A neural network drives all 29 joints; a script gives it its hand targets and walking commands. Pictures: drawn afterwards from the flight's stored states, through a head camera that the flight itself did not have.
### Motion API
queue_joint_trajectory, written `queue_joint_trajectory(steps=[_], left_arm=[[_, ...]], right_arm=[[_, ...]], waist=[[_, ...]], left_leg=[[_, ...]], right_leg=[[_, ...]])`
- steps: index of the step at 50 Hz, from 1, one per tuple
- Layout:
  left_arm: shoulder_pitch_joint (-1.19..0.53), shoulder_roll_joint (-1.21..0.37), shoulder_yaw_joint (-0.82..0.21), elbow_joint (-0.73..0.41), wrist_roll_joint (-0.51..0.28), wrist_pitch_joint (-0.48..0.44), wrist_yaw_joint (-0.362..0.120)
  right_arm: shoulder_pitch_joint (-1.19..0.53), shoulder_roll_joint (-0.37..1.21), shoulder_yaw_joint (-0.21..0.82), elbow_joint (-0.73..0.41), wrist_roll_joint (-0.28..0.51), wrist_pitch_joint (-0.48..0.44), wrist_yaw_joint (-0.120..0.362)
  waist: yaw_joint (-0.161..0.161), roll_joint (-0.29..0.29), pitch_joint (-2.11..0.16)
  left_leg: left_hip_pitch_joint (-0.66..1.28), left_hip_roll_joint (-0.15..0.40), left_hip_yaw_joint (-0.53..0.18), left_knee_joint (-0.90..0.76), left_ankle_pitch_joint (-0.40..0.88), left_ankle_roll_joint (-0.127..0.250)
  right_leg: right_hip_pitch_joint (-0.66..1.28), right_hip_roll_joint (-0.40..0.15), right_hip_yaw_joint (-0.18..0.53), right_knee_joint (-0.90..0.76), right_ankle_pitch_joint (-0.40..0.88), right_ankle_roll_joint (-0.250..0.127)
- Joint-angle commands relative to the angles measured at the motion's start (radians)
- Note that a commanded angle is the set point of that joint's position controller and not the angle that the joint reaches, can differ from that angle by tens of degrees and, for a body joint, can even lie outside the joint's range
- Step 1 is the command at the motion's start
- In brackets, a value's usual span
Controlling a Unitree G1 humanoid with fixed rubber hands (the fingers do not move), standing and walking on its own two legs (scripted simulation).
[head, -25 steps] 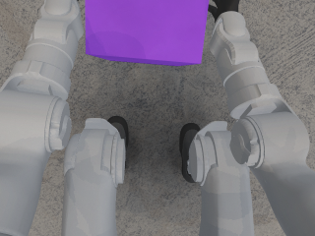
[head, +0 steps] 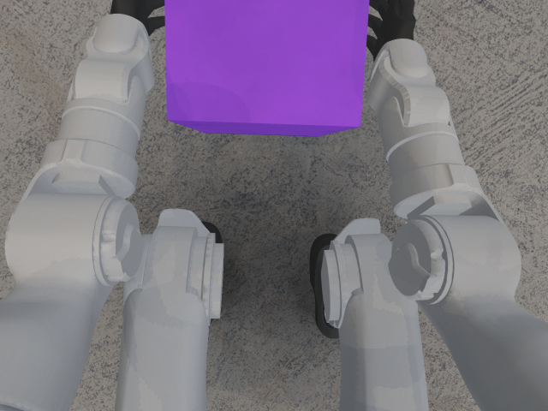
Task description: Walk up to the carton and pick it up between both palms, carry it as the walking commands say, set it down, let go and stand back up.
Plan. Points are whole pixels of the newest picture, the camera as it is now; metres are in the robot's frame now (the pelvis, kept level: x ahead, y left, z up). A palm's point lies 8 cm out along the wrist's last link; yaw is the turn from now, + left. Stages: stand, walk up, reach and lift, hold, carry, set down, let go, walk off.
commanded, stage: reach and lift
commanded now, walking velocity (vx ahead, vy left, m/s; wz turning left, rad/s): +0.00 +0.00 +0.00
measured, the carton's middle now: (264, 51) +0.53 +0.05 -0.24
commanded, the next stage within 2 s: none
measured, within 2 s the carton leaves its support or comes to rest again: neither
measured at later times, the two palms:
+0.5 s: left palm out of the picture +0.53 +0.21 -0.09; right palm (405, 26) +0.53 -0.08 -0.09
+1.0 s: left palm out of the picture +0.52 +0.20 -0.04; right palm (445, 9) +0.52 -0.09 -0.03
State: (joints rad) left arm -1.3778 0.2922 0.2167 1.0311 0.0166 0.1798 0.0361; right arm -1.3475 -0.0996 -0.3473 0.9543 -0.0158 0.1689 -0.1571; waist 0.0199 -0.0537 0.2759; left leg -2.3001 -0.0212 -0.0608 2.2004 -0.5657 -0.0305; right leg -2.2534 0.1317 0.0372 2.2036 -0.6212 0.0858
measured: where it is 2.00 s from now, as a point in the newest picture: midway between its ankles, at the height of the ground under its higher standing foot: (266, 296)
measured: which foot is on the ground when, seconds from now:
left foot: down 0.00-1.00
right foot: down 0.00-1.00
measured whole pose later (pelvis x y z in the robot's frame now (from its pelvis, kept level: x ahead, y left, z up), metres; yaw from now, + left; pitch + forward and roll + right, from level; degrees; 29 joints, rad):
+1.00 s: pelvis +0.00 +0.00 +0.07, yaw +1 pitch +45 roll -4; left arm -1.24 0.15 0.34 0.80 0.16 0.32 0.05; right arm -1.14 0.04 -0.50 0.64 -0.13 0.30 -0.12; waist 0.01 -0.03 0.00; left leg -2.21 -0.11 -0.10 1.94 -0.50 -0.05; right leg -2.14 0.14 0.06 1.94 -0.58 0.10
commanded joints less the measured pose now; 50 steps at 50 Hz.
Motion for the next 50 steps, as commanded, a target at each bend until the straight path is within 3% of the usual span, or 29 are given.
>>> queue_joint_trajectory(steps=[1,8,17,32,43,50], left_arm=[[-0.534,-0.941,-0.317,-0.184,-0.090,-0.032,-0.262],[-0.543,-0.982,-0.332,-0.200,-0.086,-0.003,-0.252],[-0.506,-1.083,-0.299,-0.145,-0.047,0.059,-0.269],[-0.454,-1.150,-0.287,-0.196,0.019,0.107,-0.246],[-0.432,-1.197,-0.341,-0.268,0.002,0.119,-0.232],[-0.383,-1.227,-0.332,-0.247,0.018,0.132,-0.236]], right_arm=[[-0.537,0.966,0.381,-0.149,0.089,-0.023,0.248],[-0.602,0.985,0.428,-0.220,0.097,0.005,0.227],[-0.659,0.977,0.396,-0.275,0.038,0.044,0.217],[-0.586,1.018,0.353,-0.261,-0.002,0.094,0.261],[-0.558,1.053,0.398,-0.322,0.010,0.108,0.262],[-0.507,1.085,0.395,-0.308,-0.008,0.124,0.265]], waist=[[0.062,0.061,-1.180],[0.071,0.055,-1.297],[0.019,0.062,-1.315],[0.007,0.131,-1.378],[0.003,0.127,-1.493],[0.000,0.119,-1.445]], left_leg=[[0.650,-0.083,0.102,-0.160,0.450,0.027],[0.682,-0.087,0.130,-0.189,0.395,0.023],[0.676,-0.103,0.137,-0.244,0.304,0.019],[0.795,-0.114,0.121,-0.341,0.362,0.008],[0.894,-0.116,0.118,-0.396,0.423,-0.003],[0.891,-0.123,0.119,-0.452,0.393,-0.003]], right_leg=[[0.467,0.058,-0.136,-0.152,0.393,-0.048],[0.525,0.060,-0.143,-0.187,0.349,-0.034],[0.530,0.058,-0.154,-0.247,0.269,-0.036],[0.468,0.066,-0.167,-0.320,0.276,-0.040],[0.562,0.069,-0.161,-0.377,0.324,-0.033],[0.582,0.070,-0.154,-0.438,0.309,-0.034]])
